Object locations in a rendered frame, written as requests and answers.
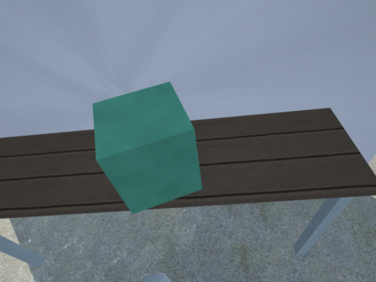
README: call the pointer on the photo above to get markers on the carton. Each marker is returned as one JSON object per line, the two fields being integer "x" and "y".
{"x": 146, "y": 145}

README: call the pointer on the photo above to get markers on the table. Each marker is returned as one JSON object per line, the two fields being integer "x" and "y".
{"x": 272, "y": 157}

